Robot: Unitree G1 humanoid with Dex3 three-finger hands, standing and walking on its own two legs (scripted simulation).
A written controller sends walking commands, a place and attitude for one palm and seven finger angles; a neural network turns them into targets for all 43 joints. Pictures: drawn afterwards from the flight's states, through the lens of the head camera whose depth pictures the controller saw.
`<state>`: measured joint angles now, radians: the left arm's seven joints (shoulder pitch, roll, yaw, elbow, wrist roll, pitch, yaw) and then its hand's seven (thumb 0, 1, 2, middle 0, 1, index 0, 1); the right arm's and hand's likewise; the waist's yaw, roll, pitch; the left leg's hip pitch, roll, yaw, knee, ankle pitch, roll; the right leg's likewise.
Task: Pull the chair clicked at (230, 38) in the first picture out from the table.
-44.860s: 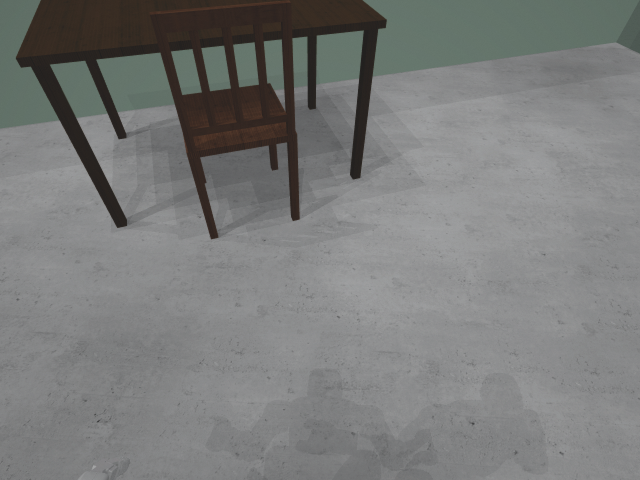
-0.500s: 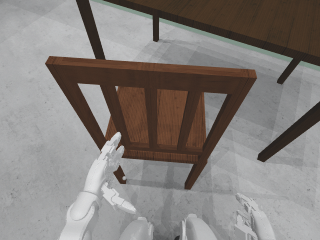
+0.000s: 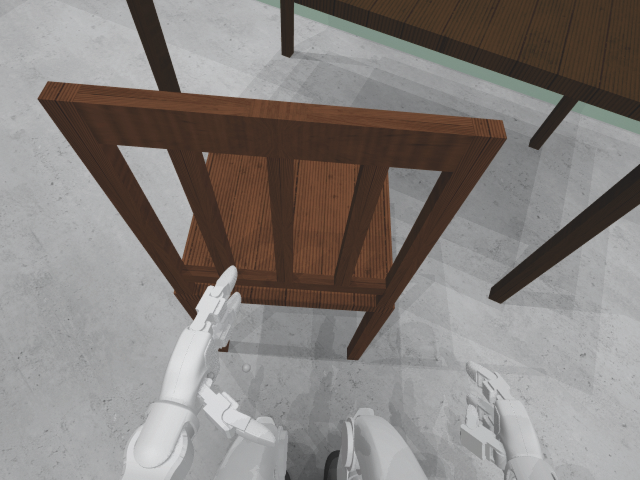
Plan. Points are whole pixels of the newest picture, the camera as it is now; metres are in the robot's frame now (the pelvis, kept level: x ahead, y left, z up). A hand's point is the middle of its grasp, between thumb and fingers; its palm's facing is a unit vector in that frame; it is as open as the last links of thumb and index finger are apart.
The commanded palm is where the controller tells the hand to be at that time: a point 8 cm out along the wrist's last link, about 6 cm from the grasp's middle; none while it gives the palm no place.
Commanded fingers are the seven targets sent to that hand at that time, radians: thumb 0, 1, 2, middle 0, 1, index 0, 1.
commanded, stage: aim the fingers beside a spindle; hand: left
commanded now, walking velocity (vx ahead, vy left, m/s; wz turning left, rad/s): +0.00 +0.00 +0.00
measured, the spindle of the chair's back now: (283, 230) +0.42 +0.05 +0.02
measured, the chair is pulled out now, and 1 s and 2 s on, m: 0.26 0.25 0.25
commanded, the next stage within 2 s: push the fingers through the gap in 0.62 s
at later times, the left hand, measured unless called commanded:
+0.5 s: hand (145, 308) +0.28 +0.18 +0.09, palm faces +0.14 -0.98 -0.13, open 16.9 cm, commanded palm +0.25 +0.20 +0.04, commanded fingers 0.00 -0.50 0.30 -0.06 -0.08 -0.06 -0.08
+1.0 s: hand (168, 295) +0.31 +0.16 +0.07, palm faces +0.07 -1.00 +0.00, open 17.0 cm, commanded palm +0.28 +0.19 +0.02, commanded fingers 0.00 -0.50 0.30 -0.06 -0.08 -0.06 -0.08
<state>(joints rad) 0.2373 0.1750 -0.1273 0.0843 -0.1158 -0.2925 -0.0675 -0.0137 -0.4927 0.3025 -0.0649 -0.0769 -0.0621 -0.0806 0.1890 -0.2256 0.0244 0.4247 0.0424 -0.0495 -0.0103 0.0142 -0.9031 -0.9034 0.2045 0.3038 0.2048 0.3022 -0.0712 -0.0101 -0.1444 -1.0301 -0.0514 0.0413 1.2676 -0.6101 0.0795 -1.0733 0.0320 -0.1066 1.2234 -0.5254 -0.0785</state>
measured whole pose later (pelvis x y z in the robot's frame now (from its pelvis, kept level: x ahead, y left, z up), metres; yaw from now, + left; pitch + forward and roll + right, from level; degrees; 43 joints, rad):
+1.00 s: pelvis -0.01 -0.01 +0.00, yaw +2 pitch +22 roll -2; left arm 0.00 0.19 0.09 0.19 -0.24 -0.48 -0.09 -0.01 -0.50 0.30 0.01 -0.05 -0.05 -0.08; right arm 0.23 -0.27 0.04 0.55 0.06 -0.06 0.03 0.01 -0.90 -0.90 0.20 0.30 0.20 0.30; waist -0.01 0.05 -0.21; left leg -1.07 -0.06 0.00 1.28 -0.60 0.07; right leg -1.09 0.02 -0.15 1.22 -0.52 -0.09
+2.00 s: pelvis +0.00 +0.00 +0.00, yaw +1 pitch +22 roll -2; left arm 0.01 0.18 -0.01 0.27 -0.17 -0.41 -0.09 -0.01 -0.50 0.30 -0.06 -0.08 -0.06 -0.08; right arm 0.18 -0.26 0.03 0.51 0.03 -0.01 0.02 0.01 -0.90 -0.90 0.20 0.30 0.20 0.30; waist -0.03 0.03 -0.18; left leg -1.06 -0.06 0.02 1.26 -0.59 0.09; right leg -1.09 0.02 -0.12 1.20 -0.51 -0.07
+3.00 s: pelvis +0.00 +0.00 +0.00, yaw +1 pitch +23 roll -3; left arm 0.16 0.20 -0.01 0.13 -0.19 -0.42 -0.11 -0.01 -0.50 0.30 -0.06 -0.08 -0.06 -0.08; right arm 0.18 -0.26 0.03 0.49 0.03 -0.05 0.00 0.01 -0.90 -0.90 0.20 0.30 0.20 0.30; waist -0.04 0.03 -0.18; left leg -1.08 -0.06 0.01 1.30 -0.61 0.09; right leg -1.10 0.02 -0.14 1.22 -0.52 -0.07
